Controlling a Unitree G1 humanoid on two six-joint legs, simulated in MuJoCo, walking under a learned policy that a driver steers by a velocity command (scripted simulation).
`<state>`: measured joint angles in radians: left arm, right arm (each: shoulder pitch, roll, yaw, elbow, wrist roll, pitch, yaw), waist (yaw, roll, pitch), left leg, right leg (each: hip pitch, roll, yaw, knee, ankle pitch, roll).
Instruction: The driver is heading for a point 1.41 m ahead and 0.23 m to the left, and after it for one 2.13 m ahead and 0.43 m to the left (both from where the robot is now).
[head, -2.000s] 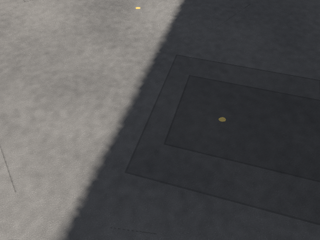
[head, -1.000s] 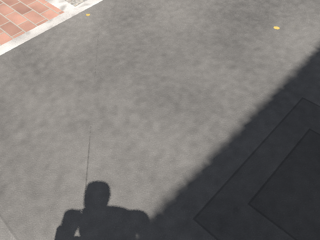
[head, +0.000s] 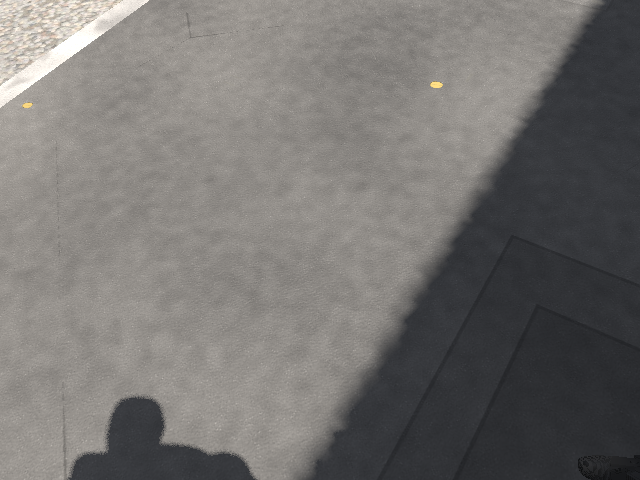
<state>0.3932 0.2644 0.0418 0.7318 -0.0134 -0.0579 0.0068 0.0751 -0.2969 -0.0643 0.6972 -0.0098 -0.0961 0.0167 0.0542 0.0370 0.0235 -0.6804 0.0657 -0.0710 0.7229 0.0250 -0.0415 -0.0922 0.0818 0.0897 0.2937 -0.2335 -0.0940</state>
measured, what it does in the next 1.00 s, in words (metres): walks ahead, turning left: left foot, then right foot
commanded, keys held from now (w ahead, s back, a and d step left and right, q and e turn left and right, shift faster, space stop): w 0.20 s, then w+q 0.80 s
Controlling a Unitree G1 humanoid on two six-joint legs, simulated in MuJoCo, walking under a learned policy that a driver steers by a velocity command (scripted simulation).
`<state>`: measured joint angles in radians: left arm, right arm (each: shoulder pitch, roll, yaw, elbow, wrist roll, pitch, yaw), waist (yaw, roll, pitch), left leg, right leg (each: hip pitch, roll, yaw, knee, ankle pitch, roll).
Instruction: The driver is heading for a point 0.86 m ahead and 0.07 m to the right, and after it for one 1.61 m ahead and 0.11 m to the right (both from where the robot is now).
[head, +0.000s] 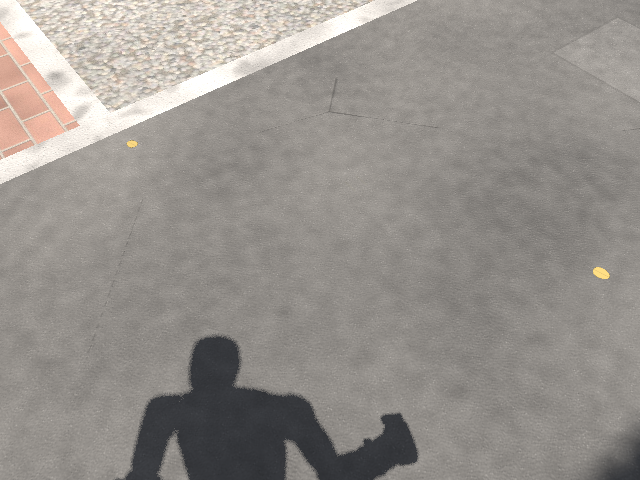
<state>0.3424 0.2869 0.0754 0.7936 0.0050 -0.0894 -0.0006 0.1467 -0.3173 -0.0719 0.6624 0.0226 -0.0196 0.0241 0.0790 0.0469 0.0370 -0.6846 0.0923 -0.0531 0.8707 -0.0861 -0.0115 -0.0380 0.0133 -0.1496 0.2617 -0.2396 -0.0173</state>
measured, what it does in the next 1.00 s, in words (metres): walks ahead, turning right: left foot, then right foot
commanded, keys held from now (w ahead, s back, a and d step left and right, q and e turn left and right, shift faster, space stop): w+q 0.04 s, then w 0.12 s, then w+e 0.72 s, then e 0.12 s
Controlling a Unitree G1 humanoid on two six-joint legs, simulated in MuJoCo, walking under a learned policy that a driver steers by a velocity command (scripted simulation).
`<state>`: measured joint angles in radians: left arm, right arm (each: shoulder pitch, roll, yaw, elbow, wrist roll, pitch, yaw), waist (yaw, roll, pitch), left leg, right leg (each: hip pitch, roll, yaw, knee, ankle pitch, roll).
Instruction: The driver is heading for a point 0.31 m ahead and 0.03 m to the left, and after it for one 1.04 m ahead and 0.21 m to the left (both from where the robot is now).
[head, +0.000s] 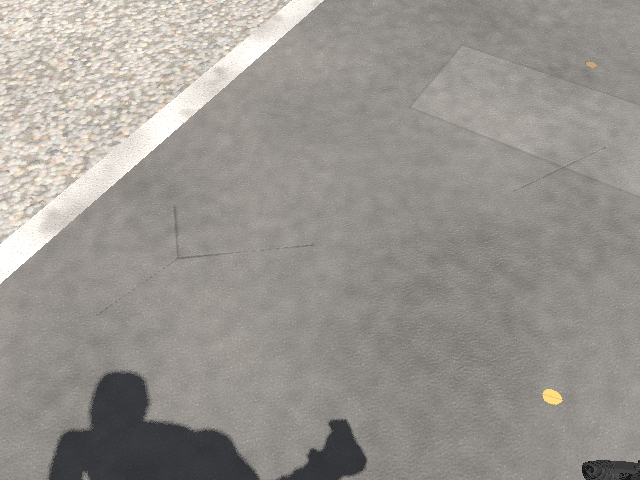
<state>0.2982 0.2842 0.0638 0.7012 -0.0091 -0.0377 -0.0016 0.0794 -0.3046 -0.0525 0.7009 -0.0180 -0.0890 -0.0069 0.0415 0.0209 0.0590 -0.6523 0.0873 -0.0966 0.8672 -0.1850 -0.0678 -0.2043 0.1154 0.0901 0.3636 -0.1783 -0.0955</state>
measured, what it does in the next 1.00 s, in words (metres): walks ahead, turning left: left foot, then right foot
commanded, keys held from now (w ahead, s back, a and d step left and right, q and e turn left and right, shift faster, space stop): no key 0.14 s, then q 0.84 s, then no key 0.02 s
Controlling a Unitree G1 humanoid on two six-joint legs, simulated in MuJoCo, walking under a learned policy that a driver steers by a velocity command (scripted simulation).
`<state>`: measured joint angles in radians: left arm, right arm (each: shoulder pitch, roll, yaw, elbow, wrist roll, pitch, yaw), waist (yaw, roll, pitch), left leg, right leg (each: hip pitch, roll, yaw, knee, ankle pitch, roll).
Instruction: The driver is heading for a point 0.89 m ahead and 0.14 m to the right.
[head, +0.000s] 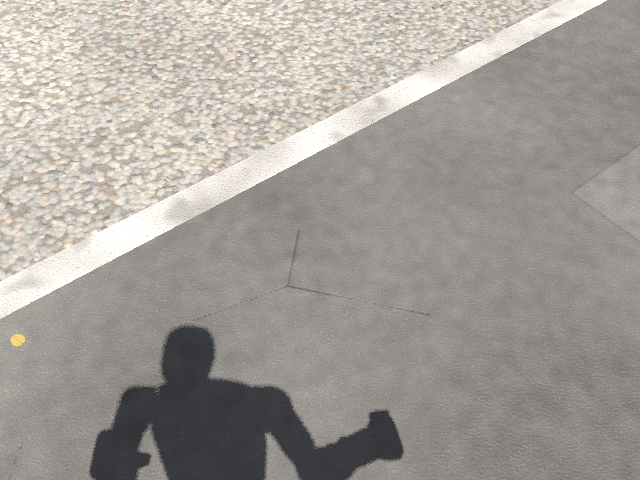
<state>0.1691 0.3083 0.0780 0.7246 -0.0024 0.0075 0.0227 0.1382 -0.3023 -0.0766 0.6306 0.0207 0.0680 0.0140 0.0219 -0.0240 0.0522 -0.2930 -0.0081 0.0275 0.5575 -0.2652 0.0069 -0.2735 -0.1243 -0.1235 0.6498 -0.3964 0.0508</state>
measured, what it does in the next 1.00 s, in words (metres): steps on the spot, turning right: right foot, then left foot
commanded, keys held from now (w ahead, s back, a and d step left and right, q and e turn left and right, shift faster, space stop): no key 0.10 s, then e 0.74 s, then no key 0.16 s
